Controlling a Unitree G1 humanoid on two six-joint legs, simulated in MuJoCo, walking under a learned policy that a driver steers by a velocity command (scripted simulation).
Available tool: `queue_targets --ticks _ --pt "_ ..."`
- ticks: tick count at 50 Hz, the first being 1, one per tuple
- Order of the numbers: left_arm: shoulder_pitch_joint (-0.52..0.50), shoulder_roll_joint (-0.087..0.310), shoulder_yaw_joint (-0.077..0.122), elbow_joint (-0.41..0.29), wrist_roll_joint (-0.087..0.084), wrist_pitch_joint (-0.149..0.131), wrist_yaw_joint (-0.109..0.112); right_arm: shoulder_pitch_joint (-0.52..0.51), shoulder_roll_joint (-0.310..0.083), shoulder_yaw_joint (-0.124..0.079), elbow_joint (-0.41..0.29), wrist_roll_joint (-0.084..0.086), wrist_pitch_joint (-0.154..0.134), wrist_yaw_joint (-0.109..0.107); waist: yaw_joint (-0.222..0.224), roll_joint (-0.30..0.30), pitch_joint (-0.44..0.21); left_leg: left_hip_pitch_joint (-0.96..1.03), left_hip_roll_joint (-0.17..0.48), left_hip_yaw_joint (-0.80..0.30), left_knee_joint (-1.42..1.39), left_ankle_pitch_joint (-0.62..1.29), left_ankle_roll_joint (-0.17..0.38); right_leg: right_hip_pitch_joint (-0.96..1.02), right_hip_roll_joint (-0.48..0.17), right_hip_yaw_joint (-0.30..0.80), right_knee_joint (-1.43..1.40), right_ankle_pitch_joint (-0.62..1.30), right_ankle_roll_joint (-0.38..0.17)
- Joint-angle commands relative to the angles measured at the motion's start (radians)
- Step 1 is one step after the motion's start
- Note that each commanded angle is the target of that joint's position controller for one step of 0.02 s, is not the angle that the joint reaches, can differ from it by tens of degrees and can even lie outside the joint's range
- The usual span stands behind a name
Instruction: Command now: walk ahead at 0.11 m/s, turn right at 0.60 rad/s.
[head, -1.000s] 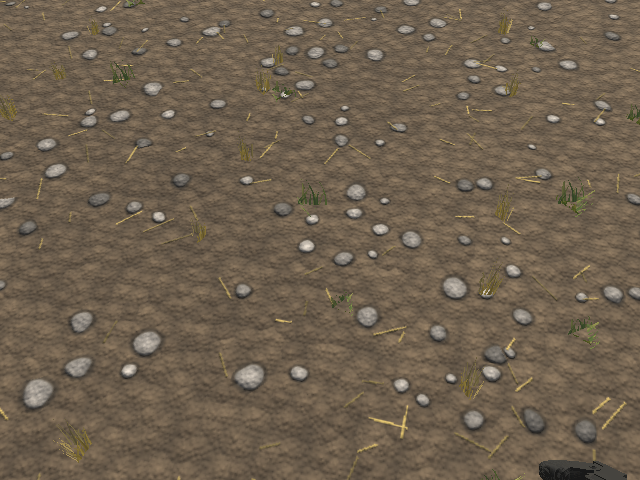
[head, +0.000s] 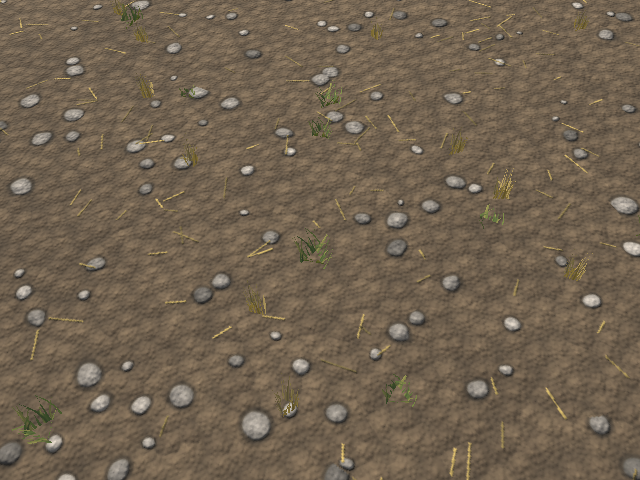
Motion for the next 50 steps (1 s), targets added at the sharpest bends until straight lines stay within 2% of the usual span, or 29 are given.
queue_targets --ticks 1,2,3,4,5,6,7,9,10,12,16,22,24,25,26,27,28,29,30,31,32,33,35,39,42,45,48,49,50 --pt "-0.018 0.147 0.035 -0.084 -0.008 -0.001 0.003 0.018 -0.103 -0.026 -0.070 0.011 -0.031 0.014 -0.023 -0.165 -0.149 0.101 -0.022 0.026 -0.145 -0.003 0.025 0.144 -0.246 0.332 -0.119 -0.037 -0.144" --pt "-0.039 0.138 0.030 -0.092 -0.012 0.003 0.004 0.057 -0.100 -0.030 -0.060 0.014 -0.035 0.020 -0.055 -0.159 -0.137 0.204 -0.021 0.047 -0.269 0.063 0.043 0.087 -0.215 0.327 -0.103 -0.141 -0.122" --pt "-0.027 0.108 0.019 -0.095 -0.012 0.004 0.006 0.103 -0.128 -0.041 -0.048 0.010 -0.037 0.020 -0.071 -0.116 -0.132 0.340 0.051 0.011 -0.347 0.077 0.078 -0.018 -0.162 0.291 -0.041 -0.287 -0.081" --pt "0.019 0.032 0.000 -0.090 -0.006 0.003 0.006 0.171 -0.185 -0.053 -0.044 -0.009 -0.032 0.016 -0.061 0.068 -0.176 0.496 0.273 -0.187 -0.394 -0.042 0.156 -0.167 -0.053 0.130 0.230 -0.456 -0.019" --pt "-0.015 0.070 0.009 -0.148 -0.019 -0.017 -0.001 0.204 -0.253 -0.068 -0.033 -0.041 -0.033 0.024 -0.053 0.297 -0.086 0.476 0.405 -0.506 -0.509 -0.214 0.290 -0.414 0.014 -0.004 0.384 -0.455 -0.002" --pt "-0.038 0.144 0.025 -0.144 -0.006 -0.032 -0.007 0.145 -0.207 -0.062 -0.061 -0.031 -0.044 0.023 -0.050 0.227 -0.023 0.444 0.410 -0.497 -0.517 -0.302 0.310 -0.465 -0.083 0.014 0.501 -0.355 0.018" --pt "-0.034 0.168 0.036 -0.128 -0.006 -0.032 -0.014 0.108 -0.161 -0.052 -0.074 -0.012 -0.046 0.014 -0.044 0.180 -0.005 0.429 0.360 -0.388 -0.512 -0.287 0.270 -0.469 -0.105 -0.003 0.537 -0.274 0.035" --pt "-0.012 0.136 0.034 -0.107 -0.003 -0.027 -0.023 0.102 -0.131 -0.040 -0.082 0.006 -0.043 0.001 -0.048 0.143 0.001 0.442 0.297 -0.252 -0.520 -0.199 0.222 -0.474 -0.134 -0.041 0.609 -0.178 0.073" --pt "-0.021 0.111 0.028 -0.109 -0.007 -0.031 -0.032 0.123 -0.127 -0.036 -0.081 0.001 -0.047 -0.003 -0.057 0.131 0.007 0.426 0.280 -0.189 -0.534 -0.136 0.217 -0.463 -0.147 -0.061 0.635 -0.132 0.080" --pt "-0.047 0.077 0.018 -0.124 -0.015 -0.039 -0.041 0.162 -0.128 -0.037 -0.077 -0.008 -0.055 0.000 -0.077 0.128 0.011 0.424 0.263 -0.092 -0.555 -0.054 0.218 -0.461 -0.164 -0.094 0.621 -0.065 0.092" --pt "-0.115 0.052 0.005 -0.154 -0.015 -0.048 -0.053 0.202 -0.156 -0.045 -0.068 -0.007 -0.060 0.009 -0.108 0.128 0.023 0.444 0.270 0.030 -0.573 0.061 0.230 -0.418 -0.196 -0.125 0.450 0.018 0.110" --pt "-0.169 0.027 -0.012 -0.172 -0.021 -0.057 -0.079 0.247 -0.200 -0.058 -0.033 0.028 -0.055 0.033 -0.117 0.126 0.064 0.397 0.300 0.127 -0.560 0.119 0.222 -0.189 -0.184 -0.202 0.178 -0.038 0.052" --pt "-0.109 0.053 0.000 -0.161 -0.021 -0.064 -0.080 0.239 -0.217 -0.059 -0.016 0.045 -0.045 0.042 -0.054 0.130 0.059 0.389 0.314 0.123 -0.493 0.284 0.222 -0.051 -0.143 -0.238 0.075 -0.072 0.005" --pt "0.007 0.085 0.022 -0.123 -0.019 -0.068 -0.076 0.229 -0.208 -0.051 -0.009 0.050 -0.043 0.044 0.020 0.105 0.001 0.362 0.285 0.160 -0.359 0.477 0.203 0.132 -0.111 -0.261 -0.006 -0.008 -0.023" --pt "0.157 0.143 0.051 -0.078 -0.012 -0.067 -0.065 0.246 -0.166 -0.034 -0.003 0.045 -0.049 0.045 0.091 0.063 -0.105 0.275 0.226 0.221 -0.140 0.552 0.165 0.379 -0.116 -0.239 -0.004 0.025 -0.048" --pt "0.319 0.244 0.070 -0.063 0.010 -0.063 -0.042 0.249 -0.070 0.003 -0.048 0.007 -0.060 0.051 0.135 -0.152 -0.275 -0.031 0.137 0.248 0.261 0.162 0.094 0.722 -0.405 0.133 -0.014 -0.010 -0.141" --pt "0.323 0.279 0.065 -0.071 0.015 -0.073 -0.043 0.268 -0.050 0.012 -0.067 0.021 -0.083 0.048 0.103 -0.309 -0.375 -0.233 0.009 0.087 0.504 -0.311 0.073 0.759 -0.568 0.525 -0.174 -0.097 -0.247" --pt "0.291 0.199 0.042 -0.059 0.010 -0.087 -0.050 0.206 -0.151 -0.019 -0.063 0.051 -0.090 0.048 0.121 -0.179 -0.266 -0.309 0.050 0.003 0.596 -0.252 0.081 0.661 -0.543 0.422 -0.193 -0.128 -0.211" --pt "0.239 0.157 0.026 -0.048 0.001 -0.092 -0.053 0.171 -0.158 -0.022 -0.076 0.055 -0.088 0.051 0.087 -0.172 -0.161 -0.328 0.090 0.024 0.576 -0.166 0.097 0.546 -0.505 0.267 -0.200 -0.108 -0.173" --pt "0.168 0.117 0.013 -0.047 -0.003 -0.096 -0.055 0.161 -0.144 -0.021 -0.067 0.039 -0.081 0.047 0.049 -0.124 -0.104 -0.296 0.129 0.035 0.523 -0.074 0.098 0.436 -0.455 0.170 -0.228 -0.096 -0.146" --pt "0.114 0.087 0.004 -0.047 0.000 -0.103 -0.058 0.173 -0.138 -0.025 -0.061 0.029 -0.069 0.047 0.016 -0.146 -0.053 -0.255 0.151 0.033 0.478 0.002 0.093 0.347 -0.416 0.086 -0.270 -0.058 -0.130" --pt "0.078 0.071 0.001 -0.044 0.007 -0.113 -0.056 0.205 -0.122 -0.025 -0.047 0.033 -0.054 0.049 -0.014 -0.161 -0.039 -0.203 0.160 0.029 0.469 0.060 0.087 0.290 -0.395 0.025 -0.308 -0.019 -0.120" --pt "0.064 0.063 0.004 -0.024 0.016 -0.135 -0.051 0.222 -0.083 -0.020 -0.035 0.036 -0.033 0.049 -0.038 -0.125 -0.020 -0.193 0.147 0.023 0.457 0.128 0.074 0.256 -0.386 -0.068 -0.345 0.123 -0.120" --pt "0.062 0.067 0.008 0.016 0.026 -0.143 -0.030 0.149 -0.054 -0.016 -0.063 0.022 -0.029 0.047 -0.043 -0.076 0.044 -0.226 0.103 0.011 0.257 0.275 0.053 0.254 -0.362 -0.230 -0.353 0.379 -0.101" --pt "0.057 0.099 0.016 0.031 0.016 -0.131 -0.007 0.034 -0.016 0.002 -0.104 0.003 -0.036 0.072 -0.007 -0.067 0.063 -0.122 0.075 0.124 0.017 0.415 0.061 0.235 -0.344 -0.336 -0.331 0.508 -0.070" --pt "0.092 0.135 0.028 0.058 0.001 -0.105 0.008 -0.012 -0.025 0.001 -0.148 0.007 -0.034 0.101 0.009 -0.072 0.047 -0.117 0.059 0.157 -0.080 0.370 0.087 0.345 -0.385 -0.347 -0.256 0.610 -0.065" --pt "0.060 0.170 0.042 0.050 -0.019 -0.074 0.023 0.070 -0.091 -0.027 -0.161 0.004 -0.029 0.116 -0.048 -0.104 -0.027 -0.015 -0.008 0.207 -0.107 0.218 0.140 0.425 -0.398 -0.351 -0.061 0.864 -0.039" --pt "0.049 0.172 0.043 0.044 -0.023 -0.065 0.024 0.156 -0.128 -0.046 -0.148 0.006 -0.028 0.111 -0.092 -0.093 -0.078 0.093 -0.042 0.215 -0.144 0.212 0.166 0.417 -0.377 -0.355 0.079 0.877 -0.022" --pt "0.040 0.155 0.035 0.035 -0.029 -0.065 0.021 0.259 -0.170 -0.067 -0.132 0.004 -0.029 0.094 -0.153 -0.048 -0.136 0.266 -0.062 0.194 -0.256 0.352 0.201 0.348 -0.319 -0.374 0.289 0.750 0.022"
